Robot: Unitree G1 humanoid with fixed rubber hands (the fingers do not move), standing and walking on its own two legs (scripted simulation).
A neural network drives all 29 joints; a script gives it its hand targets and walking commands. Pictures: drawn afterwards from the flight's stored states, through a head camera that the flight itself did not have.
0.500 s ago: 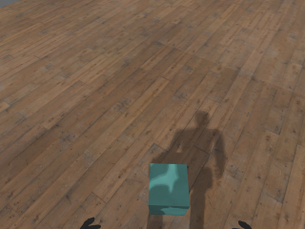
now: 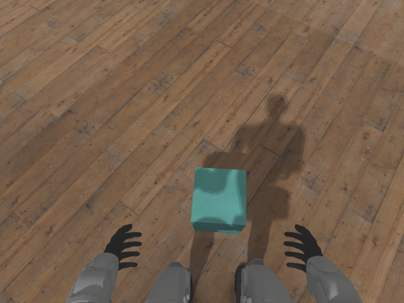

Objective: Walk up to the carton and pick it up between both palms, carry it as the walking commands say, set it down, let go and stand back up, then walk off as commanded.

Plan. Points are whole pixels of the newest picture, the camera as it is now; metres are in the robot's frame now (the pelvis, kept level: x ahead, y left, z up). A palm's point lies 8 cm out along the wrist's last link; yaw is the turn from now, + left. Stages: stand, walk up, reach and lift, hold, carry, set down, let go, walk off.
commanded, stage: reach and lift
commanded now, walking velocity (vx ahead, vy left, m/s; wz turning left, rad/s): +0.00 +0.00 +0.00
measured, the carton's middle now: (218, 202) +0.43 -0.02 -0.60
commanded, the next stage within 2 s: none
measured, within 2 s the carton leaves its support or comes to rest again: neither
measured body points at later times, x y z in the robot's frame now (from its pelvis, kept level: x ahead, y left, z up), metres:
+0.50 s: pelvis -0.06 +0.00 -0.05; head +0.13 -0.01 +0.36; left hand +0.33 +0.19 -0.14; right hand +0.33 -0.20 -0.14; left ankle +0.02 +0.12 -0.69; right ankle +0.05 -0.12 -0.69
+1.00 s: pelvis -0.03 +0.00 -0.06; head +0.26 -0.01 +0.28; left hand +0.47 +0.17 -0.17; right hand +0.46 -0.22 -0.17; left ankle +0.02 +0.12 -0.69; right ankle +0.05 -0.12 -0.69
